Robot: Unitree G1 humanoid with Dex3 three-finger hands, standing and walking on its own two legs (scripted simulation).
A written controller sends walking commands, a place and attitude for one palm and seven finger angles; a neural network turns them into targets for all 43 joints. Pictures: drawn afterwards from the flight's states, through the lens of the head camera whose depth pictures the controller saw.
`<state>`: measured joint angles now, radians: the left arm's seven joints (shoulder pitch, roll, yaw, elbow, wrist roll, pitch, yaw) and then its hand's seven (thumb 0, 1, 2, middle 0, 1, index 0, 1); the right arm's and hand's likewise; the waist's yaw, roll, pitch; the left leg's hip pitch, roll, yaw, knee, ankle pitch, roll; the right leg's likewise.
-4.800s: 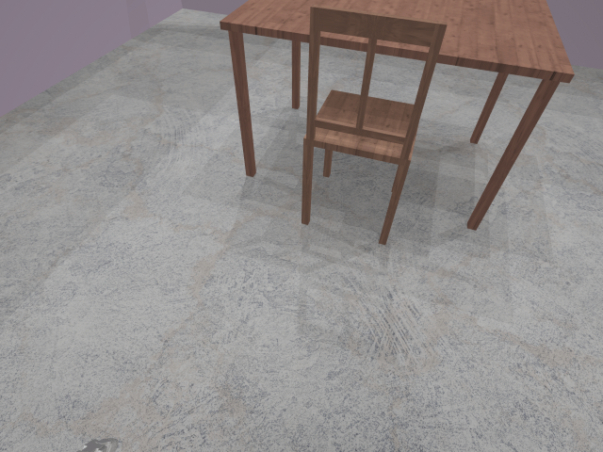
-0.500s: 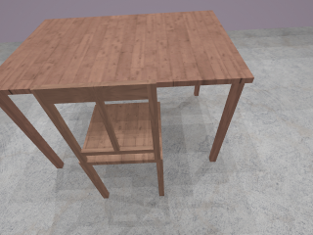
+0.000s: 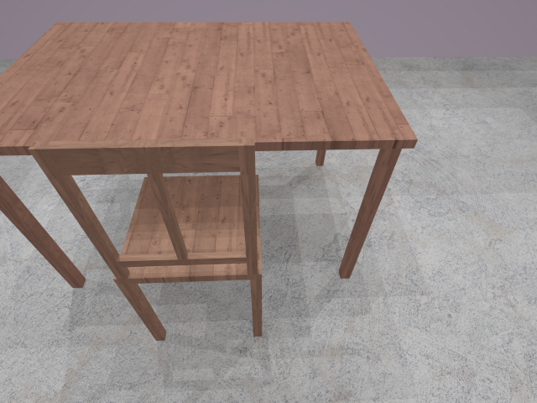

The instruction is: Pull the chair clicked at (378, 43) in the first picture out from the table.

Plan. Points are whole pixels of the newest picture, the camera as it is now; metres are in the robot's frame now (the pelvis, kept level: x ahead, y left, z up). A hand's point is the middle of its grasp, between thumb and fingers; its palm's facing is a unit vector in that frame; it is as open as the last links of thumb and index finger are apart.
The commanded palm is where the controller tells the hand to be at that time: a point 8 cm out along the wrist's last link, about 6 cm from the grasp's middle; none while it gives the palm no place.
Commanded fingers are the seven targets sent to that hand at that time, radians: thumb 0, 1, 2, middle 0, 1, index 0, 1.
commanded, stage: come to a stop and stand still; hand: left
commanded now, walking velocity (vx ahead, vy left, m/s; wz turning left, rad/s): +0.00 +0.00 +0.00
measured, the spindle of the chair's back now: (170, 219) +0.48 +0.23 -0.08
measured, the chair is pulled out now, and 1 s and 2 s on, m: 0.00 0.00 0.00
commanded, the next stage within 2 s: look again from close up in 0.44 s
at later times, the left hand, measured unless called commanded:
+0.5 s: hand out of the picture +0.00 +0.18 -0.18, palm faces +0.07 -0.98 -0.17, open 7.4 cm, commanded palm none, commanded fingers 0.00 0.90 0.90 -0.20 -0.30 -0.20 -0.30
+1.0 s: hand out of the picture +0.05 +0.24 -0.18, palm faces +0.01 -0.97 -0.24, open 7.4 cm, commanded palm none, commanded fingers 0.00 0.90 0.90 -0.20 -0.30 -0.20 -0.30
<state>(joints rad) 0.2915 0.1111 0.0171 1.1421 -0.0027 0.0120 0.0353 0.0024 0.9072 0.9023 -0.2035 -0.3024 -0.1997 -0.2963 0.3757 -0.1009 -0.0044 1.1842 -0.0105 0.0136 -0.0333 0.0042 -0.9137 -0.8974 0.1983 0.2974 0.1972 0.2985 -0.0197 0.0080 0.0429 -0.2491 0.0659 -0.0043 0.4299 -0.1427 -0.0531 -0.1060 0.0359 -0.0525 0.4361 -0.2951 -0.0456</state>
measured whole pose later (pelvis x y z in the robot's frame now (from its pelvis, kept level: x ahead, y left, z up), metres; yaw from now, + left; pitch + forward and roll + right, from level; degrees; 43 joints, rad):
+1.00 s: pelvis +0.03 +0.05 -0.01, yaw -1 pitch -1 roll +0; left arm 0.28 0.20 0.00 1.04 0.01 0.00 0.04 0.00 0.91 0.90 -0.20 -0.30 -0.20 -0.30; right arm 0.25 -0.18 0.01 1.06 -0.01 -0.02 -0.01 0.01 -0.93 -0.90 0.20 0.30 0.20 0.30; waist 0.00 -0.01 0.03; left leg -0.28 -0.01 0.04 0.54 -0.25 0.02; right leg -0.12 -0.05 -0.02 0.52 -0.38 0.03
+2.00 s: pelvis -0.04 +0.01 -0.12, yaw +0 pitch +14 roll -3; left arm 0.36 0.23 0.18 0.04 -0.29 -0.46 -0.27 0.01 0.35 0.67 -0.15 -0.22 -0.14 -0.21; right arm 0.18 -0.21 0.01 0.59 0.02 -0.22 -0.09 0.01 -0.91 -0.90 0.20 0.30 0.20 0.30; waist 0.04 0.04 -0.15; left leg -1.08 0.06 -0.09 1.26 -0.44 -0.04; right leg -0.90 0.02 -0.12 1.27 -0.63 -0.05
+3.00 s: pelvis -0.02 +0.04 -0.09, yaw -1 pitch +14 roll -3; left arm 0.30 0.24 0.21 0.06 -0.26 -0.38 -0.18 -0.01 -0.50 0.30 -0.06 -0.08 -0.06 -0.08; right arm 0.23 -0.23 0.02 0.57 0.02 -0.17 -0.06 0.01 -0.91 -0.90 0.20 0.30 0.20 0.30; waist -0.01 0.05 -0.15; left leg -0.97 0.04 -0.03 1.13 -0.41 0.01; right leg -0.79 0.00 -0.07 1.11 -0.57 0.01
